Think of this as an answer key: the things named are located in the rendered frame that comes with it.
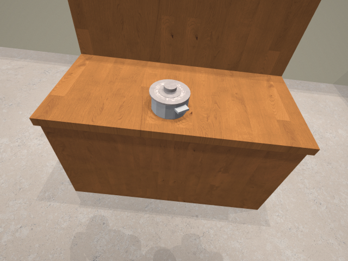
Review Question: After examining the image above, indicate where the lid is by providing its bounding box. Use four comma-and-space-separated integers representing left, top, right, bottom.
149, 79, 190, 106

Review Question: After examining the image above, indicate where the knob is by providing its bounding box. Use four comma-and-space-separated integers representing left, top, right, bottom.
164, 82, 177, 92

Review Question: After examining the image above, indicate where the table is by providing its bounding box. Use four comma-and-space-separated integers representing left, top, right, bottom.
29, 0, 321, 210

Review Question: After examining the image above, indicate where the pot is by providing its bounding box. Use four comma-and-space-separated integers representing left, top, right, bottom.
151, 98, 189, 120

